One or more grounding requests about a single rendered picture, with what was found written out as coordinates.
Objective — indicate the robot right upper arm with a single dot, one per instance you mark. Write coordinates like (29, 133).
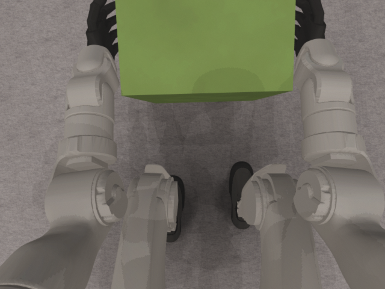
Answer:
(345, 207)

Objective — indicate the robot right forearm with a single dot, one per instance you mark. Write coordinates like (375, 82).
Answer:
(327, 110)

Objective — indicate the robot right hand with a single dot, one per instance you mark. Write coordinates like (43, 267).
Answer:
(312, 25)

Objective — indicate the robot left forearm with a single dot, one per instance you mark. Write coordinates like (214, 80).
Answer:
(89, 114)

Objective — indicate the robot left shin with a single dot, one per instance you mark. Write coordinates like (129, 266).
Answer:
(150, 168)

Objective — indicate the robot right shin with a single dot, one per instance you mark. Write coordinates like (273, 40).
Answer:
(271, 168)

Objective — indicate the robot left upper arm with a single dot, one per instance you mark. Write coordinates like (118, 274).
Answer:
(81, 208)

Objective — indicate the robot left hand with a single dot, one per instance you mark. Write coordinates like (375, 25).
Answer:
(98, 26)

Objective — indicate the carton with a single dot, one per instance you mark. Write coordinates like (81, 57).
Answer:
(175, 51)

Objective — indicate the robot shin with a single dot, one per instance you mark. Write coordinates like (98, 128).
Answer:
(150, 168)
(271, 168)

